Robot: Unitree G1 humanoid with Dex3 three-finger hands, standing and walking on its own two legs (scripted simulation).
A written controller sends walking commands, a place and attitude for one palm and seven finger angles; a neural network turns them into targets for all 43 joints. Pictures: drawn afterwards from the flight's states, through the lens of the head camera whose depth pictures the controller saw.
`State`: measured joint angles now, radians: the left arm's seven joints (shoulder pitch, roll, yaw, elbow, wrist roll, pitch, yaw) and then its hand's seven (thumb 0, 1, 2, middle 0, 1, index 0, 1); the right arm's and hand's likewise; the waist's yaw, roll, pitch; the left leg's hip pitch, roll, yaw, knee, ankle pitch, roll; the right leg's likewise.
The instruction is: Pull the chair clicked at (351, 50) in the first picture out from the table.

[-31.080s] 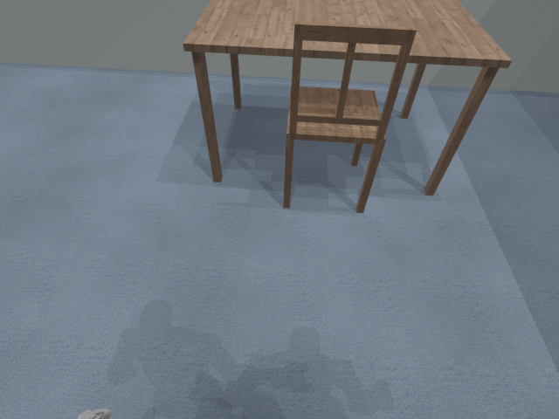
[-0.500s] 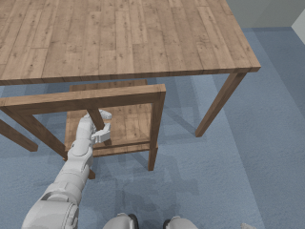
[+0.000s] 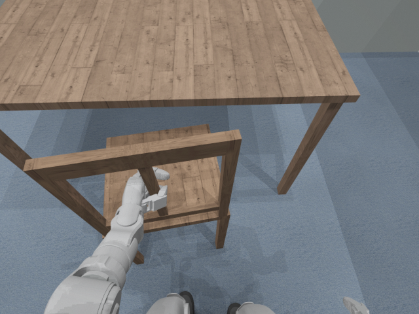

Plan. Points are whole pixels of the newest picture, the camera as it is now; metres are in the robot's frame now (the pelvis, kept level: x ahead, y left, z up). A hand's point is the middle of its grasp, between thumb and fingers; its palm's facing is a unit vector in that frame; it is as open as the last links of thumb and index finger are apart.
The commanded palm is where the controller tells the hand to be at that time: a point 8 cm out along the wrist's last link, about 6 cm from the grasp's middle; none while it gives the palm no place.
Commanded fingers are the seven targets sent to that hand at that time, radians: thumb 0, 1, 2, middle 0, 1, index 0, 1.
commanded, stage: step backward, pulling the chair out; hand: left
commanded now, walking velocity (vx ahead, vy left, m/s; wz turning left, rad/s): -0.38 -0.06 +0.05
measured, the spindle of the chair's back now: (155, 192) +0.38 +0.13 -0.09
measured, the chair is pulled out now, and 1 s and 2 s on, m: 0.13 0.16 0.25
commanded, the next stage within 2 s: none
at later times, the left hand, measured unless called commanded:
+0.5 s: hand (158, 205) +0.34 +0.12 -0.07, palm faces +0.00 -0.99 -0.15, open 5.5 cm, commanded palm +0.35 +0.17 -0.06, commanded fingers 0.00 0.90 0.90 -0.50 -1.45 -0.50 -1.45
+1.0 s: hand (157, 207) +0.33 +0.12 -0.06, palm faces -0.02 -0.99 -0.14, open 5.5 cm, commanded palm +0.33 +0.17 -0.07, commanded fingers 0.00 0.90 0.90 -0.50 -1.45 -0.50 -1.45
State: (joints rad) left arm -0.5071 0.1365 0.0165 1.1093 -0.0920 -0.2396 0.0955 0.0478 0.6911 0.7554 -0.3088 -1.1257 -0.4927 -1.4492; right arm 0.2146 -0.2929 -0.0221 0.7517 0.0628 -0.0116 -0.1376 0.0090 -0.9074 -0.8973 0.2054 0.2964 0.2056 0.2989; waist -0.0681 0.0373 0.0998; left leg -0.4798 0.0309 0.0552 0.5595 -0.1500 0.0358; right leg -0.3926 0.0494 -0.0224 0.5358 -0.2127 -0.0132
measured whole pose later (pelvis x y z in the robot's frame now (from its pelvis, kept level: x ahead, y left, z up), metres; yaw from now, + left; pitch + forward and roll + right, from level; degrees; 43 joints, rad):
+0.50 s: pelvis -0.01 +0.00 +0.00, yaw +1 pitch +1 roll -2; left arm -0.50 0.13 0.01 1.13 -0.07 -0.26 0.10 0.04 0.65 0.79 -0.33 -1.15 -0.49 -1.45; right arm 0.26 -0.26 0.00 0.82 0.04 -0.08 -0.13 0.01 -0.90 -0.90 0.21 0.30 0.21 0.30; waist -0.07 0.06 0.12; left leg -0.47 0.02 0.03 0.60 -0.14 0.03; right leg -0.38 0.05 -0.03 0.57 -0.22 -0.02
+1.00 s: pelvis -0.02 +0.01 +0.00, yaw +2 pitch +3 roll -1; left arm -0.53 0.12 0.00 1.08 -0.05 -0.21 0.09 0.05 0.66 0.78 -0.30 -1.20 -0.49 -1.45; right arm 0.23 -0.27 0.01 0.80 0.03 -0.06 -0.13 0.01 -0.91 -0.90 0.21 0.30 0.21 0.30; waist -0.08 0.02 0.12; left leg -0.35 0.02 -0.07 0.66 -0.31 -0.02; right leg -0.42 -0.01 -0.05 0.57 -0.20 0.00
